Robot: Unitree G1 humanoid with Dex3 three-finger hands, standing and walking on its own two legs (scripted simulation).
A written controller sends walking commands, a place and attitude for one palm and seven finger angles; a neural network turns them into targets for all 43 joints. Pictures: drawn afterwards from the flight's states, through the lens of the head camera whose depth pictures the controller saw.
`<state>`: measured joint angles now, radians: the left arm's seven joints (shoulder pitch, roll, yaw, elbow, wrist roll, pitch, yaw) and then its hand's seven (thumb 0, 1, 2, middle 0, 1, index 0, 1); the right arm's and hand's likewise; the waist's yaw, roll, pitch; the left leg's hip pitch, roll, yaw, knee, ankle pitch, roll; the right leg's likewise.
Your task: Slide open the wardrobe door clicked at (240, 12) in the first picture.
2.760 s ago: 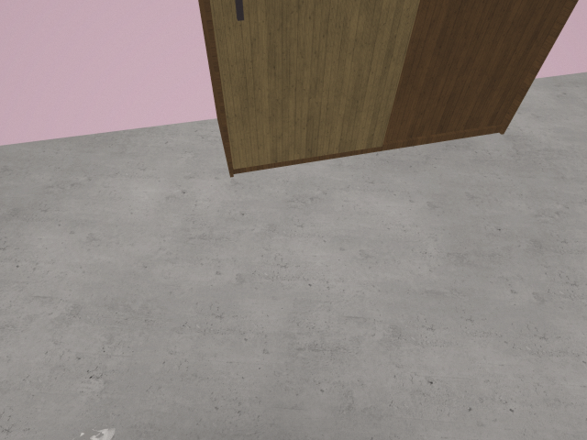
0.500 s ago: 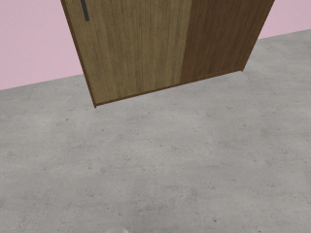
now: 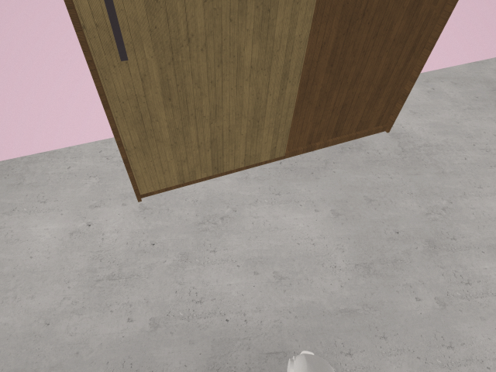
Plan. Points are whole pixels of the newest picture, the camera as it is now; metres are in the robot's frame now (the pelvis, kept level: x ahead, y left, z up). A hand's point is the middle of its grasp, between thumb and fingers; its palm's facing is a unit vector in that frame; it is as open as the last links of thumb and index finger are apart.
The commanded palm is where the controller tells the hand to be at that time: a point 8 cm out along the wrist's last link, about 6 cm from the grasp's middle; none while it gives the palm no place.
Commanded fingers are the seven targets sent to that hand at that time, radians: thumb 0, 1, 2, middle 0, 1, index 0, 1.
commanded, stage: walk to a spot facing it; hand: left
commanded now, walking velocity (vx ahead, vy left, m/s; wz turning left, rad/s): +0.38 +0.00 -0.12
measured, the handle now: (112, 16) +0.99 +0.46 +0.11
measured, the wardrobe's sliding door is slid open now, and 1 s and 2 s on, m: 0.00 0.00 0.00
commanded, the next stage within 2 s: turn to face it in 0.52 s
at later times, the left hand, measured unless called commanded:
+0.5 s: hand (188, 323) +0.24 +0.13 -0.18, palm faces +0.09 -0.98 -0.19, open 7.2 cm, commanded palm none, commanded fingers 0.00 0.90 0.90 -0.20 -0.30 -0.20 -0.30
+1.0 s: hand (171, 246) +0.41 +0.20 -0.17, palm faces +0.27 -0.94 -0.22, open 7.4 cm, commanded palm none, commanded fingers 0.00 0.90 0.90 -0.20 -0.30 -0.20 -0.30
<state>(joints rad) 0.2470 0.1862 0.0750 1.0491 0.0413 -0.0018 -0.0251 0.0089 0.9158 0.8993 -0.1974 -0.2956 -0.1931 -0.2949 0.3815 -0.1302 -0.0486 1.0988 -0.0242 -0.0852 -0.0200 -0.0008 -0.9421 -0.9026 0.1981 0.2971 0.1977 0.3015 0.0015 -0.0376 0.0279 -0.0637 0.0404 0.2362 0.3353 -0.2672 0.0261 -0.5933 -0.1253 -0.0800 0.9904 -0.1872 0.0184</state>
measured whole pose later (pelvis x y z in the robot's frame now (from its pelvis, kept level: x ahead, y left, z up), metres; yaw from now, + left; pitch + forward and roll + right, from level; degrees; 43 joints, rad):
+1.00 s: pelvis +0.37 -0.01 -0.01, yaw +13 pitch +0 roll +0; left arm 0.17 0.20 0.07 0.97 0.02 0.02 0.02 0.01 0.92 0.90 -0.20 -0.30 -0.19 -0.30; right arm 0.24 -0.17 -0.05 1.00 -0.03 0.00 0.00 0.00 -0.93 -0.90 0.20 0.30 0.20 0.30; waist -0.01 -0.01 0.05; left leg -0.27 -0.02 0.06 0.46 -0.18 0.06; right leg -0.49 -0.09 -0.05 0.93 -0.35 0.09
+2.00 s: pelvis +0.49 +0.00 -0.02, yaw +26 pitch -1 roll +2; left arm 0.20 0.17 0.05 1.02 0.03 -0.03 -0.03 0.01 0.91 0.90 -0.20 -0.30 -0.19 -0.30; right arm 0.40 -0.15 -0.04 1.13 -0.03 -0.03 -0.01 0.01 -0.92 -0.90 0.20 0.30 0.20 0.30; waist -0.01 0.01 0.07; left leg -0.02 0.04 0.09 0.49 -0.44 -0.03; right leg -0.37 -0.07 -0.13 0.60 -0.23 -0.01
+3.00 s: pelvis +0.64 +0.06 -0.01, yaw +24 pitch -1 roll +2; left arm 0.19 0.16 0.03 1.02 0.03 0.01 0.03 0.00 0.91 0.90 -0.20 -0.30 -0.20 -0.30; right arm 0.21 -0.18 -0.06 1.06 -0.02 0.06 -0.01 0.01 -0.92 -0.90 0.20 0.30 0.20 0.30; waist -0.01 0.03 0.05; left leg -0.34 0.04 0.06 0.77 -0.44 -0.03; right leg -0.25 -0.03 -0.08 0.52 -0.25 -0.05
